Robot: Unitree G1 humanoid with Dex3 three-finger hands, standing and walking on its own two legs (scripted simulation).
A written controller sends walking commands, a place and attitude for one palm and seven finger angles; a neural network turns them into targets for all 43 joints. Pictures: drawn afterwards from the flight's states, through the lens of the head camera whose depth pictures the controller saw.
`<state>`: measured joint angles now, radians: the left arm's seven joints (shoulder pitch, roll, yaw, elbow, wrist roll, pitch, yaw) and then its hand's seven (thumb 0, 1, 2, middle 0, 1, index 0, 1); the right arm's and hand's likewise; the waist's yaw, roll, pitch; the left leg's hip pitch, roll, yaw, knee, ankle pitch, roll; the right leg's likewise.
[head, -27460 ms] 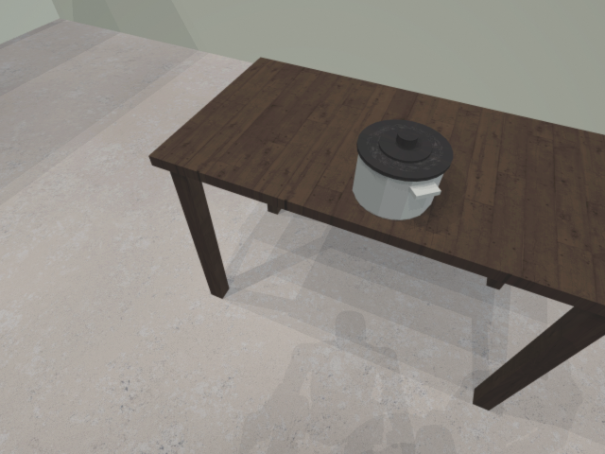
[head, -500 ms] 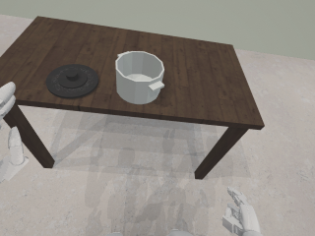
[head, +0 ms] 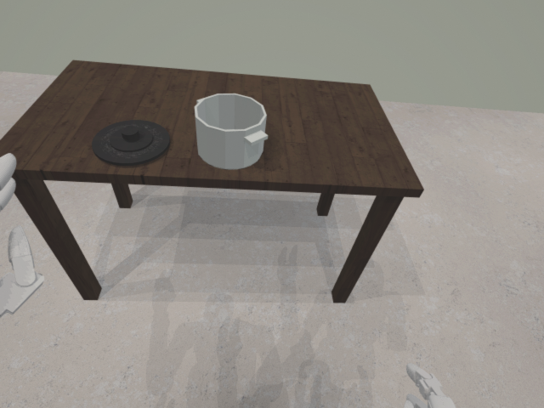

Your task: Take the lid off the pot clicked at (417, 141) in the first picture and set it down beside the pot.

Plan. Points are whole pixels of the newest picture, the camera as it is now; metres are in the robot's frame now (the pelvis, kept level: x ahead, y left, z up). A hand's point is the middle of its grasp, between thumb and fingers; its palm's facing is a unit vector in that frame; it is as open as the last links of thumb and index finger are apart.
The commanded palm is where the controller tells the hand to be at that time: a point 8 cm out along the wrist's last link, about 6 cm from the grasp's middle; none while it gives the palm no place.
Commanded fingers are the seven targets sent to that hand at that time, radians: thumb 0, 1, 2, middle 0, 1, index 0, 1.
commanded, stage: stop stepping back and stand still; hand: left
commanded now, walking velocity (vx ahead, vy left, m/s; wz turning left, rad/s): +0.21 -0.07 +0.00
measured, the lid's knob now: (130, 133) +0.74 +0.37 -0.04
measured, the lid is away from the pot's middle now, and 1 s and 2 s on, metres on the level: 0.25 0.25 0.25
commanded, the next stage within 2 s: let the arm hang, fingers relaxed in 1.32 s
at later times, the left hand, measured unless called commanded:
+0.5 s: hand (38, 310) +0.20 +0.27 +0.12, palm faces +0.27 -0.84 -0.46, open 7.4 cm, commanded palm none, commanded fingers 0.00 0.90 0.90 -0.20 -0.30 -0.20 -0.30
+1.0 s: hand out of the picture +0.02 +0.21 -0.17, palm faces +0.07 -0.97 -0.22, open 7.3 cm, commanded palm none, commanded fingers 0.00 0.90 0.90 -0.20 -0.30 -0.20 -0.30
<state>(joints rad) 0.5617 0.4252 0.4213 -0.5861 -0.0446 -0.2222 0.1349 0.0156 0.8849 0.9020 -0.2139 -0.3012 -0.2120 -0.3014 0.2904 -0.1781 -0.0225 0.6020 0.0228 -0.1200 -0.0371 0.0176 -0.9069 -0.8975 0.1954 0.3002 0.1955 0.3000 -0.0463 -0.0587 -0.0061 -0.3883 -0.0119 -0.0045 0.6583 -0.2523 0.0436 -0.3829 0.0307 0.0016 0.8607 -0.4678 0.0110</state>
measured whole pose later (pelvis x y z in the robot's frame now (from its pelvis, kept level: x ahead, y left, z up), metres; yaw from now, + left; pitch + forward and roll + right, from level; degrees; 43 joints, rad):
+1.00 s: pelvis +0.04 +0.02 +0.01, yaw +5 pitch +2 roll -1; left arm 0.28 0.22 0.01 1.05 0.00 0.02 0.03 0.01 0.93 0.90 -0.20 -0.30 -0.20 -0.30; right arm 0.37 -0.13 -0.03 1.04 -0.01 0.02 -0.03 0.01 -0.91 -0.90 0.20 0.30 0.20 0.30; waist -0.02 -0.02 0.09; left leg -0.24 0.01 0.03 0.55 -0.34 0.02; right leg -0.21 -0.01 0.02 0.50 -0.32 0.03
